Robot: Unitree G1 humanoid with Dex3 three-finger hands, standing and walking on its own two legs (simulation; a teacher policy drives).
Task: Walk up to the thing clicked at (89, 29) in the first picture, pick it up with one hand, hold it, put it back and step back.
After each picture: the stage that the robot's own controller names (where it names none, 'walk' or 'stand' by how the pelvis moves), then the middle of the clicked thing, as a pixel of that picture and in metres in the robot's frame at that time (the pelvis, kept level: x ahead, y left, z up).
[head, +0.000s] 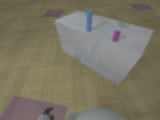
stand; (89, 21) +1.10 +0.09 +0.05
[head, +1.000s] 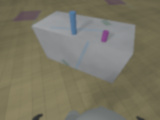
walk; (73, 24) +0.96 +0.23 +0.06
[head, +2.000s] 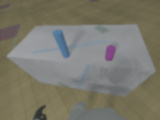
walk; (62, 45) +0.55 +0.27 +0.08
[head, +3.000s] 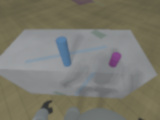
stand; (64, 53) +0.46 +0.22 +0.07
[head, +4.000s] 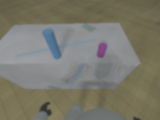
stand; (53, 45) +0.50 +0.32 +0.08
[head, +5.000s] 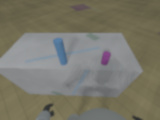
stand; (61, 53) +0.50 +0.28 +0.05
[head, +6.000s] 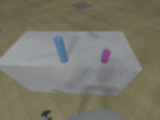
stand; (61, 51) +0.52 +0.29 +0.04
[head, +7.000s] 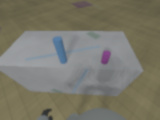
stand; (60, 51) +0.51 +0.29 +0.04
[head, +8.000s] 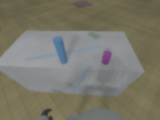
stand; (61, 51) +0.50 +0.28 +0.04
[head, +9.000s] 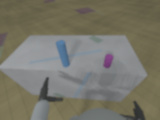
rise first; (63, 55) +0.49 +0.28 +0.05
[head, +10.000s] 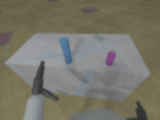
go down; (66, 51) +0.52 +0.27 +0.05
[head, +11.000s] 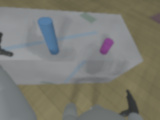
go down; (50, 39) +0.51 +0.26 +0.09
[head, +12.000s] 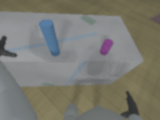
approach; (51, 41) +0.50 +0.26 +0.10
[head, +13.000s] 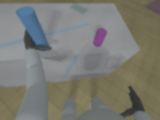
close; (37, 33) +0.52 +0.28 +0.13
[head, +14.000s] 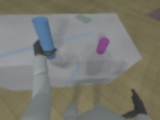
lift; (46, 41) +0.48 +0.26 +0.13
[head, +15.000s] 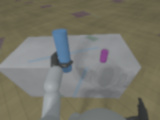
lift; (63, 53) +0.35 +0.18 +0.22
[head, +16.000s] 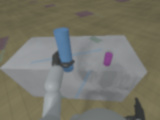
hold; (65, 52) +0.34 +0.17 +0.23
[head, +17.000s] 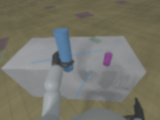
hold; (65, 52) +0.35 +0.18 +0.23
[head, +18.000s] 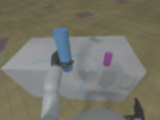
crouch; (64, 52) +0.34 +0.18 +0.23
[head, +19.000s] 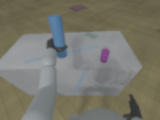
crouch; (59, 38) +0.46 +0.22 +0.24
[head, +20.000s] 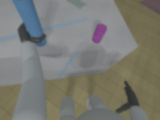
lower; (33, 25) +0.55 +0.27 +0.14
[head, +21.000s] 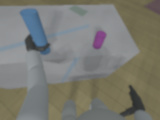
lower; (38, 35) +0.51 +0.27 +0.13
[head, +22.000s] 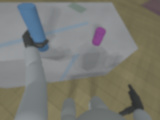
lower; (37, 31) +0.53 +0.27 +0.13
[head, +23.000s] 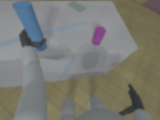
lower; (34, 30) +0.53 +0.28 +0.14
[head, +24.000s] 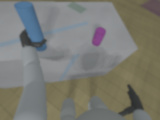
loosen; (34, 31) +0.53 +0.28 +0.13
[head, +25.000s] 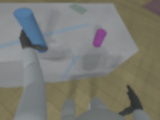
withdraw; (35, 35) +0.51 +0.29 +0.13
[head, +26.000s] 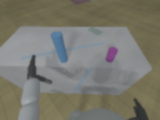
sink last; (60, 49) +0.48 +0.26 +0.10
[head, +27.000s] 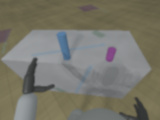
stand; (64, 47) +0.53 +0.28 +0.09
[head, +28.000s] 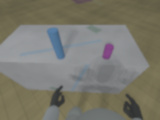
stand; (57, 45) +0.50 +0.29 +0.11
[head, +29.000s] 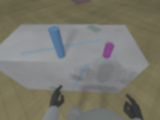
stand; (58, 44) +0.51 +0.29 +0.11
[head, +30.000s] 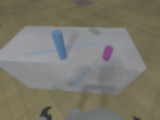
stand; (60, 46) +0.52 +0.29 +0.08
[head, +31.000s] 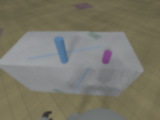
stand; (62, 51) +0.52 +0.28 +0.05
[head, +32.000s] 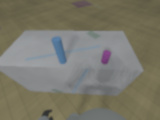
stand; (60, 51) +0.50 +0.29 +0.04
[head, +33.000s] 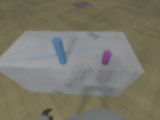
stand; (60, 52) +0.50 +0.29 +0.04
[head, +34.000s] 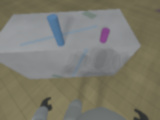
walk; (57, 32) +0.61 +0.31 +0.07
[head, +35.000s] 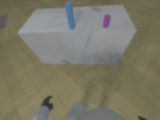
walk; (70, 17) +0.92 +0.29 +0.07
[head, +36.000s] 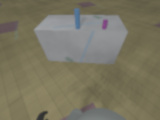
walk; (77, 19) +1.17 +0.28 +0.06
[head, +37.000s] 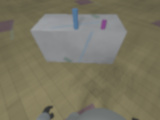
stand; (75, 19) +1.14 +0.26 +0.04
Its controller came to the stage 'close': yes
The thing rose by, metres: 0.21
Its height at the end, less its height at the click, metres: +0.00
